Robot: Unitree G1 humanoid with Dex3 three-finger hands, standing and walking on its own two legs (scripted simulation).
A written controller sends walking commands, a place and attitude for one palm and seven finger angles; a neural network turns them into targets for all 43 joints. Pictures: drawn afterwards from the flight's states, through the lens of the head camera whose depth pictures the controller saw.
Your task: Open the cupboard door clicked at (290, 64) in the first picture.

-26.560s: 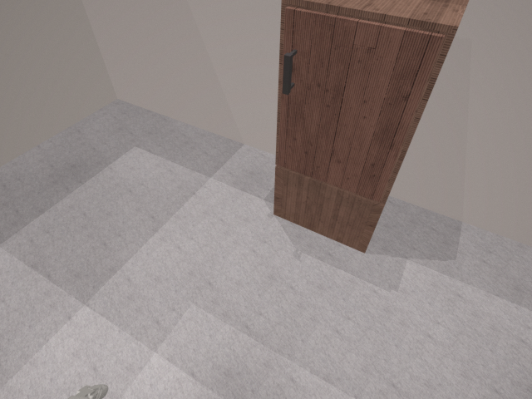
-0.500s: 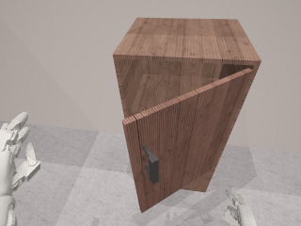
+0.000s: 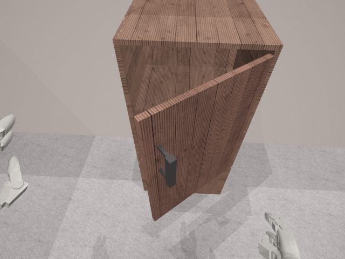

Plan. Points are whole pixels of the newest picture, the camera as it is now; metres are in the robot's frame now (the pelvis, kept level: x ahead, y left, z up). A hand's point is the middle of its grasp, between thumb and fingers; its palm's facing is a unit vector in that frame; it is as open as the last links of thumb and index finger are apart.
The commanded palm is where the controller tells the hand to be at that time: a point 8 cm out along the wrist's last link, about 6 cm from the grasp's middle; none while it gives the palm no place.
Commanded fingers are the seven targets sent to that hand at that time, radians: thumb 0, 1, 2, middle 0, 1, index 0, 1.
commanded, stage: step back with the hand held close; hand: left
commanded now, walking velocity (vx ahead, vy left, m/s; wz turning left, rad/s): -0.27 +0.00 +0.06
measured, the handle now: (166, 166) +0.34 +0.04 +0.01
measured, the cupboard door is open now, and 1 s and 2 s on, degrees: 39 39 39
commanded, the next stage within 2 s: stop stepping back and stand still in 0.60 s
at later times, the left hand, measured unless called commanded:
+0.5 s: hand out of the picture +0.07 +0.28 +0.16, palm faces +0.48 -0.74 -0.46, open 7.4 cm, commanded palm +0.01 +0.32 +0.18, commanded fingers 0.00 0.90 0.90 -0.20 -0.30 -0.20 -0.30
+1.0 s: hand out of the picture -0.05 +0.25 +0.17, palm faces +0.35 -0.79 -0.51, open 7.4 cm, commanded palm -0.10 +0.30 +0.18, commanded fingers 0.00 0.90 0.90 -0.20 -0.30 -0.20 -0.30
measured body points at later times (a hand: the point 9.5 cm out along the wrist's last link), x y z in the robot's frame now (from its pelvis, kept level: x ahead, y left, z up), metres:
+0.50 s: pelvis -0.10 +0.01 -0.01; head -0.08 +0.02 +0.44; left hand +0.03 +0.32 +0.18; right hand +0.10 -0.20 -0.09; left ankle +0.00 +0.09 -0.72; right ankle -0.07 -0.11 -0.74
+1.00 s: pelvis -0.24 +0.00 -0.01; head -0.23 +0.02 +0.44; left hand -0.08 +0.29 +0.20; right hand -0.09 -0.23 -0.10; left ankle -0.13 +0.10 -0.71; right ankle -0.34 -0.09 -0.74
